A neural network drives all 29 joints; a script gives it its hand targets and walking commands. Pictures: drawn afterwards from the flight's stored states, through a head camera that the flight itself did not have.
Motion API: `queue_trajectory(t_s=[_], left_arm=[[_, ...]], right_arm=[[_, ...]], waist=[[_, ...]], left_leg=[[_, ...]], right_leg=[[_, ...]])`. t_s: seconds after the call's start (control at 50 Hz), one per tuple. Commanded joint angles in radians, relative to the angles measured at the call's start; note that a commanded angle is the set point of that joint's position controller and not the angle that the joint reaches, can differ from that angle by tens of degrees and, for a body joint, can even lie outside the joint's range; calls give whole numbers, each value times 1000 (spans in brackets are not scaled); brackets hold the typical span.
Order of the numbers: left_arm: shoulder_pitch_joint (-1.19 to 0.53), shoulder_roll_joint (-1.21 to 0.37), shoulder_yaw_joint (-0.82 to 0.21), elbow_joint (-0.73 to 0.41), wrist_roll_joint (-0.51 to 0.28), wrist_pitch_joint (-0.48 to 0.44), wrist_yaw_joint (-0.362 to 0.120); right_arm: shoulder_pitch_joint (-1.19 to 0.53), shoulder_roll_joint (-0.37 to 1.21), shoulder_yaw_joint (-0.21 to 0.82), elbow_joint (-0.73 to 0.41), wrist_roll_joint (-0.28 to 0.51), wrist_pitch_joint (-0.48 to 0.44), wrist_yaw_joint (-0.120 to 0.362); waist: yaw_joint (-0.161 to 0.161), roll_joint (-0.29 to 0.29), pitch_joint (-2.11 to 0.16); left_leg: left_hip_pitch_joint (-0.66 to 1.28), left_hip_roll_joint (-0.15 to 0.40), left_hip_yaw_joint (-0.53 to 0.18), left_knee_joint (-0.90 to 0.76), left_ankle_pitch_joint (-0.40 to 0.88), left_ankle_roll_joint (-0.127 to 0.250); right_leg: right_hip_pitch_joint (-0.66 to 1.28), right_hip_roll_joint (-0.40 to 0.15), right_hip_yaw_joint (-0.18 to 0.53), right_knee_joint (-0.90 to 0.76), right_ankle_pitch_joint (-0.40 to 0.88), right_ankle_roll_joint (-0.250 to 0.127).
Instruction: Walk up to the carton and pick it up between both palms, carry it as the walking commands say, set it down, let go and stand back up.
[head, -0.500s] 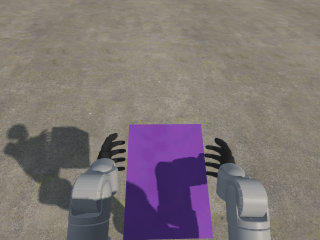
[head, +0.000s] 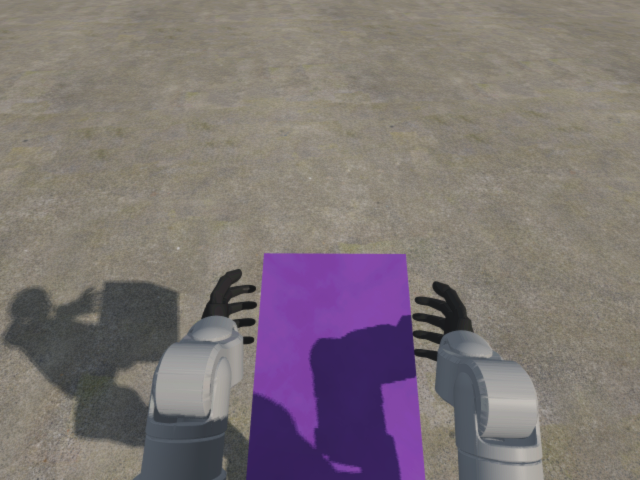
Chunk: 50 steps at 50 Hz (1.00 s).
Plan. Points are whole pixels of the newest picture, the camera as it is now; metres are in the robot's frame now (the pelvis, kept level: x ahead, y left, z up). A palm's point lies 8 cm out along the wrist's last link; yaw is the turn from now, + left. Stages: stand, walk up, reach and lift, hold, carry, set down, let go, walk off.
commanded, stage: carry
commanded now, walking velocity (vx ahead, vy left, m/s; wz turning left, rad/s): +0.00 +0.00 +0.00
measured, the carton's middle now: (334, 362) +0.30 +0.00 -0.01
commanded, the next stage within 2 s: hold in 0.64 s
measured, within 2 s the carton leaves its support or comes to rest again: neither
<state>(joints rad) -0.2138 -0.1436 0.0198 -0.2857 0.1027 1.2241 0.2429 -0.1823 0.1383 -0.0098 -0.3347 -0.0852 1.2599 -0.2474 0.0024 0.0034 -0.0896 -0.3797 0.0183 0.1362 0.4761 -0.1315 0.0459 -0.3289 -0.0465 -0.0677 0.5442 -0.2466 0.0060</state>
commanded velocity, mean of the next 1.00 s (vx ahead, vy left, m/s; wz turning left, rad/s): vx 0.00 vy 0.00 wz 0.00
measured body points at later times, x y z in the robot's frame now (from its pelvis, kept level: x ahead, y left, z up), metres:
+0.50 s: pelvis +0.00 -0.01 +0.00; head -0.01 -0.01 +0.45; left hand +0.29 +0.13 +0.09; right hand +0.28 -0.15 +0.08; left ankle +0.08 +0.09 -0.73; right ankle +0.02 -0.12 -0.73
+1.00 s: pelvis +0.00 -0.02 +0.01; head -0.04 +0.00 +0.46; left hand +0.32 +0.10 +0.05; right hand +0.30 -0.17 +0.05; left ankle +0.08 +0.09 -0.73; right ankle +0.02 -0.12 -0.73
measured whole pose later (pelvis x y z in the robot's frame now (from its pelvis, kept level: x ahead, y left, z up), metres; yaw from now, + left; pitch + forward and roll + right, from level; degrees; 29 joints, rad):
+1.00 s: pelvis +0.00 -0.02 +0.01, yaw -2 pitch -7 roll +0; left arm -0.35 -0.18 0.20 0.35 0.28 0.70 0.10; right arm -0.30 0.16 -0.21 0.33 -0.23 0.67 -0.07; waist -0.02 -0.04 0.01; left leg -0.17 -0.01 0.04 0.39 -0.11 0.02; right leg -0.12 0.02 -0.01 0.45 -0.22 -0.03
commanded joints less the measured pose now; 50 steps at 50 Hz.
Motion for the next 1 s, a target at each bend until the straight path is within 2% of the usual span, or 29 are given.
queue_trajectory(t_s=[0.0, 0.34, 0.62, 0.64, 0.66, 0.68, 0.7, 0.72, 0.74, 0.76, 0.78, 0.8, 0.86, 0.92, 0.98], left_arm=[[-353, -1044, -517, -112, -347, -30, -237], [-340, -1042, -512, -89, -337, -61, -248], [-344, -1036, -514, -77, -332, -82, -254], [-171, -685, -164, 274, 19, -225, -272], [-198, -380, 67, 625, 44, -323, -276], [-160, -446, -65, 650, -20, -424, -280], [-220, -601, -228, 508, -98, -498, -302], [-368, -799, -382, 394, -170, -543, -337], [-553, -887, -485, 261, -224, -576, -366], [-664, -933, -554, 156, -254, -602, -379], [-715, -953, -577, 126, -257, -608, -373], [-684, -965, -559, 181, -234, -605, -367], [-580, -969, -454, 411, -149, -589, -377], [-591, -1016, -380, 570, -101, -581, -412], [-622, -1048, -323, 655, -68, -575, -446]], right_arm=[[-419, 1018, 504, -150, 342, -66, 236], [-420, 1018, 513, -132, 340, -93, 249], [-414, 1012, 505, -109, 330, -114, 256], [-255, 661, 154, 242, -21, -273, 293], [-295, 315, -29, 593, -71, -370, 288], [-243, 353, 69, 635, -35, -483, 285], [-273, 471, 189, 544, 33, -573, 300], [-352, 650, 265, 484, 65, -625, 319], [-493, 755, 342, 374, 117, -654, 343], [-598, 820, 423, 259, 175, -672, 367], [-675, 863, 489, 190, 214, -678, 383], [-708, 886, 518, 198, 224, -676, 394], [-692, 910, 498, 376, 196, -655, 421], [-684, 940, 402, 556, 145, -646, 450], [-704, 974, 325, 653, 104, -639, 474]], waist=[[2, 7, -242], [3, -9, -254], [2, -7, -256], [48, -32, 337], [42, -54, 293], [35, -38, 187], [21, -27, 60], [-44, -58, -114], [-84, -68, -320], [-83, -45, -480], [-52, -26, -539], [-26, -12, -511], [19, 9, -323], [6, 24, -181], [-6, 5, -124]], left_leg=[[144, 150, -167, -101, -74, -9], [138, 142, -147, -48, 13, -5], [133, 142, -143, -38, 24, -5], [285, -74, -213, -145, -252, 1], [335, -68, -208, -127, -259, -8], [423, -53, -215, -120, -104, -31], [481, -70, -233, -89, 29, -48], [536, -77, -248, -64, 163, -50], [602, -68, -247, -42, 283, -33], [651, -63, -247, -33, 375, -24], [649, -66, -256, -34, 388, -27], [623, -72, -264, -41, 345, -24], [569, -80, -272, -74, 129, -5], [587, -83, -265, -80, 20, -13], [593, -86, -251, -87, -2, -16]], right_leg=[[24, -103, 109, -98, -46, -38], [40, -110, 103, -95, -1, -46], [40, -110, 99, -96, 0, -52], [9, 100, 140, -271, -276, -69], [6, 74, 167, -273, -309, -63], [46, 61, 178, -254, -161, -60], [43, 64, 179, -233, -40, -62], [28, 70, 184, -224, 95, -61], [33, 88, 181, -208, 208, -73], [66, 104, 178, -183, 308, -74], [106, 111, 177, -160, 346, -67], [120, 114, 175, -157, 307, -66], [65, 96, 177, -205, 74, -88], [-41, 72, 177, -251, -72, -104], [-80, 60, 178, -284, -107, -100]])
